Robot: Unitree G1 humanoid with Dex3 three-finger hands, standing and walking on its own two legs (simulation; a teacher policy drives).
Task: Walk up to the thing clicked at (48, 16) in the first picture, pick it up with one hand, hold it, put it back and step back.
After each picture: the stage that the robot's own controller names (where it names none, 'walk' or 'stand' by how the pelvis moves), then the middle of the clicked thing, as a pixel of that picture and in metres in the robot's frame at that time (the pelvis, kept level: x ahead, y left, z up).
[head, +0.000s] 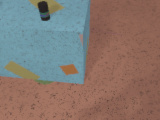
stand; (44, 11) +1.01 +0.27 -0.10
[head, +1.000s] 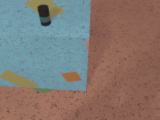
walk; (44, 15) +0.90 +0.24 -0.07
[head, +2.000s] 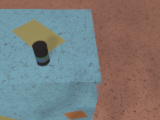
stand; (41, 53) +0.58 +0.20 -0.08
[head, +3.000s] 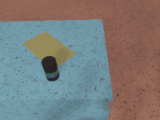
stand; (50, 69) +0.50 +0.19 -0.09
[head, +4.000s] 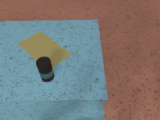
stand; (45, 69) +0.50 +0.20 -0.10
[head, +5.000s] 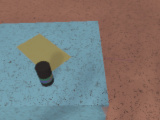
stand; (45, 74) +0.48 +0.20 -0.10
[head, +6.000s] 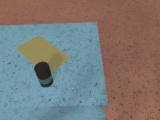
stand; (44, 75) +0.48 +0.20 -0.10
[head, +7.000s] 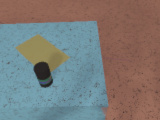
stand; (43, 75) +0.47 +0.20 -0.10
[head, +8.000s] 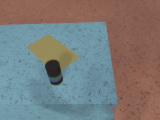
rise first; (54, 72) +0.49 +0.18 -0.10
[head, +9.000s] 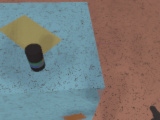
go down; (35, 58) +0.51 +0.16 -0.07
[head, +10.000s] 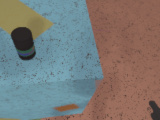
go down; (24, 44) +0.51 +0.17 -0.02
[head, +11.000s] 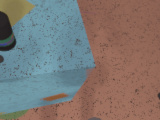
close in; (1, 32) +0.51 +0.18 +0.01
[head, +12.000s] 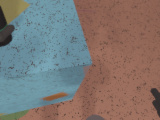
close; out of the picture +0.54 +0.18 +0.02
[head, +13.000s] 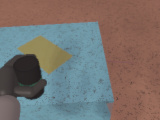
lift; (30, 78) +0.32 +0.17 +0.13
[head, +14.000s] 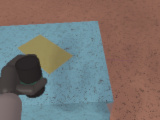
hold; (31, 77) +0.33 +0.17 +0.11
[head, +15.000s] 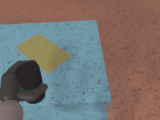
hold; (31, 83) +0.32 +0.17 +0.09
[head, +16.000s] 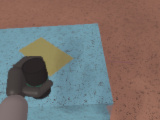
hold; (37, 79) +0.33 +0.15 +0.10
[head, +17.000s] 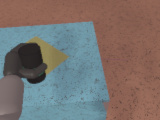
crouch; (33, 64) +0.39 +0.16 +0.11
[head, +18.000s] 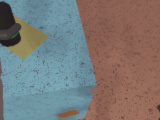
lower; (4, 25) +0.51 +0.19 +0.11
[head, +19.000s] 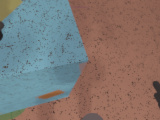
lower; out of the picture +0.54 +0.18 +0.02
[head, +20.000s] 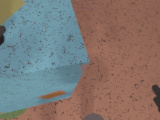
lower; out of the picture +0.53 +0.19 +0.02
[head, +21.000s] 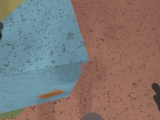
lower; out of the picture +0.54 +0.19 +0.03
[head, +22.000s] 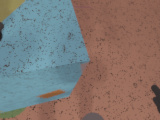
lower; out of the picture +0.54 +0.19 +0.03
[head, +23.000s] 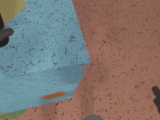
open; out of the picture +0.53 +0.18 +0.02
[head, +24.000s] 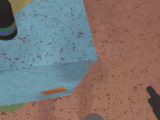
rise; (2, 20) +0.53 +0.18 +0.02
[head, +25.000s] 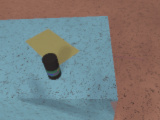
sink last; (52, 66) +0.50 +0.19 -0.05
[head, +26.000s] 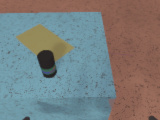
stand; (47, 64) +0.49 +0.17 -0.04
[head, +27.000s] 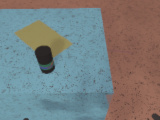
stand; (45, 60) +0.50 +0.18 -0.04
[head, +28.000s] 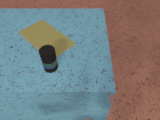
stand; (49, 59) +0.50 +0.17 -0.05
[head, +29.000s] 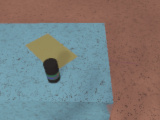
stand; (52, 71) +0.51 +0.17 -0.10
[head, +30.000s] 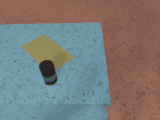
stand; (48, 73) +0.49 +0.19 -0.10
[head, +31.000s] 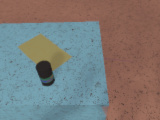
stand; (45, 73) +0.48 +0.20 -0.10
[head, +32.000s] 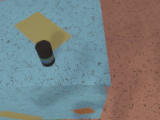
walk; (45, 54) +0.52 +0.19 -0.09
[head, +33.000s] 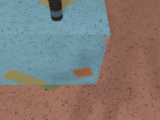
walk; (55, 8) +0.78 +0.15 -0.07
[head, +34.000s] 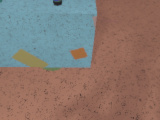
stand; out of the picture +1.12 +0.18 -0.08
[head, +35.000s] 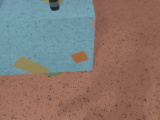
stand; (53, 1) +1.08 +0.21 -0.08
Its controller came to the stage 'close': yes
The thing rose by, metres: 0.20
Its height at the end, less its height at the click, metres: +0.00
